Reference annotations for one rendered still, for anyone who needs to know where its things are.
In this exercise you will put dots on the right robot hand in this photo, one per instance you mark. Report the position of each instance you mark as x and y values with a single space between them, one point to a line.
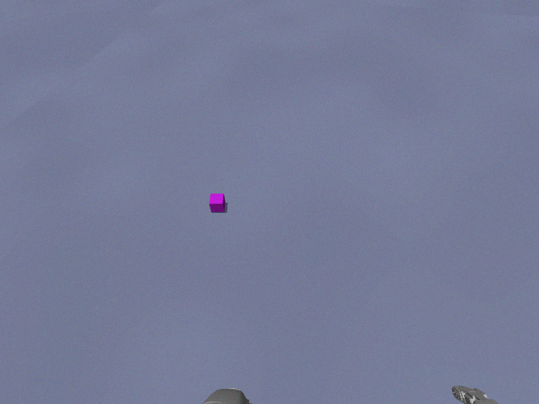
471 396

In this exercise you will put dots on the cube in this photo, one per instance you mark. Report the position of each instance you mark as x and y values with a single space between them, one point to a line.
217 203

